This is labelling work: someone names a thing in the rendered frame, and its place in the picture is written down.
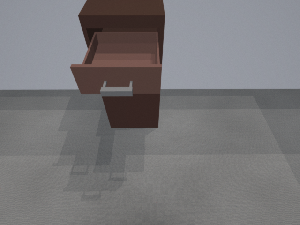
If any cabinet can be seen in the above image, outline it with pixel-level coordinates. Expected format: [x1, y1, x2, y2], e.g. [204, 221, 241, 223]
[78, 0, 165, 128]

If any drawer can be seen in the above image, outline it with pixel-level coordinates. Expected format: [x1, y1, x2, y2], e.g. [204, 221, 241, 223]
[70, 32, 162, 94]

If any handle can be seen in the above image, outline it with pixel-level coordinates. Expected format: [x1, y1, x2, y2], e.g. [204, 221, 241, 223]
[100, 81, 133, 96]

